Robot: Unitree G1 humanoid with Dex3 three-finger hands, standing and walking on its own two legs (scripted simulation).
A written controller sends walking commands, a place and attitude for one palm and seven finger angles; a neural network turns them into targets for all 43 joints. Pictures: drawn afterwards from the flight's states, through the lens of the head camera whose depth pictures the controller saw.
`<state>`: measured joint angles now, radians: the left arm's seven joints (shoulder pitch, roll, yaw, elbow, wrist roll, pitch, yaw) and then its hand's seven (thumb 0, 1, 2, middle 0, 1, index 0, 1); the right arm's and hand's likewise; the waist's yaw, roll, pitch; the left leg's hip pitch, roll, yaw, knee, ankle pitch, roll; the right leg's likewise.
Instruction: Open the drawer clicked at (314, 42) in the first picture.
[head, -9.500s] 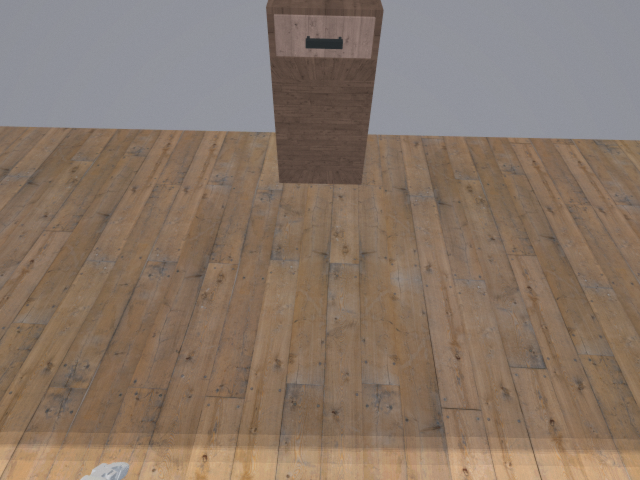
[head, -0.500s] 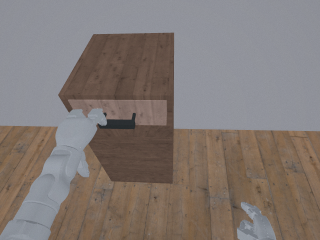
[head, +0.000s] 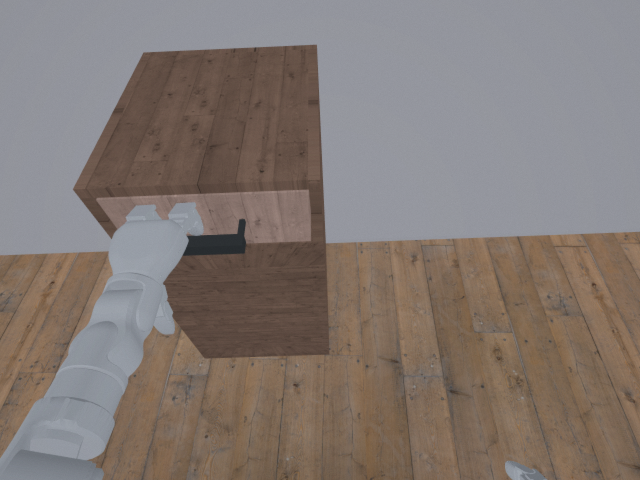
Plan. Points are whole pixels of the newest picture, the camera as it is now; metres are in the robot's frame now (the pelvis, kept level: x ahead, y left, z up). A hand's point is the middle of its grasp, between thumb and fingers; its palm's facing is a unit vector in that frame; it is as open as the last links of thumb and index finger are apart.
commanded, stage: move the hooked fingers above the handle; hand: left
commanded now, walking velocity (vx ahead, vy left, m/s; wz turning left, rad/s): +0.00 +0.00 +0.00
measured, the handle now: (208, 235) +0.51 +0.24 -0.07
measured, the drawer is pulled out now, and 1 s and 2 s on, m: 0.00 0.00 0.00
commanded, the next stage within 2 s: lower the fingers behind the handle in 1.44 s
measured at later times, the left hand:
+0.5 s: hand (187, 247) +0.43 +0.23 +0.00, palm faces -0.08 -0.01 -1.00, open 13.8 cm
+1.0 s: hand (191, 238) +0.46 +0.24 -0.02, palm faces -0.08 -0.02 -1.00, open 13.8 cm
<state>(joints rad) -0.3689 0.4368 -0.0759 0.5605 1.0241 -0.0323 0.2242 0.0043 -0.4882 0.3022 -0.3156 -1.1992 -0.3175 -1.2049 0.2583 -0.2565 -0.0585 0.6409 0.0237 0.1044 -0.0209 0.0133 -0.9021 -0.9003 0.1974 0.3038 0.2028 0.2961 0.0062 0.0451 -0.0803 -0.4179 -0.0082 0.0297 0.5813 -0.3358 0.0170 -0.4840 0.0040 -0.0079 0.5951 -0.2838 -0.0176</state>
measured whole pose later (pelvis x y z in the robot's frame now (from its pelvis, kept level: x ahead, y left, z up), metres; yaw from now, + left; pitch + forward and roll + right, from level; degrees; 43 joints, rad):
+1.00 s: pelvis -0.01 +0.01 -0.02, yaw -1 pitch +21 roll -1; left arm -0.76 0.51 0.01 1.07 1.11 -0.09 0.35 0.01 -0.49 0.30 -0.33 -1.20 -0.32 -1.21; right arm 0.36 -0.26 -0.05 0.69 -0.02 0.14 -0.01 0.01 -0.90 -0.90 0.20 0.30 0.20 0.30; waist -0.12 0.04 -0.14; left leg -0.75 0.01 0.04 0.79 -0.41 0.03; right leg -0.79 0.02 0.00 0.75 -0.32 -0.01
